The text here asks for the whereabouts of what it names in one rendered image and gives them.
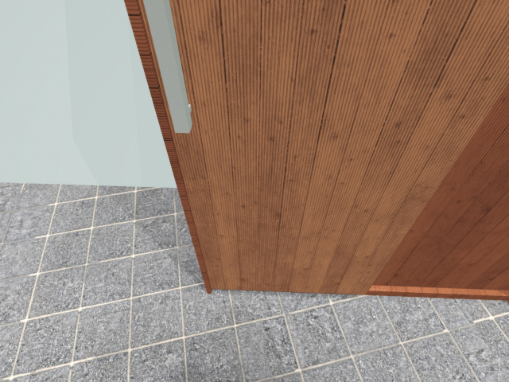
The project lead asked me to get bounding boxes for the wardrobe door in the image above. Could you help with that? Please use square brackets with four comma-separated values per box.
[373, 83, 509, 290]
[138, 0, 509, 294]

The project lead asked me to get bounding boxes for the handle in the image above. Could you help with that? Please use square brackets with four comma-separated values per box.
[143, 0, 192, 133]

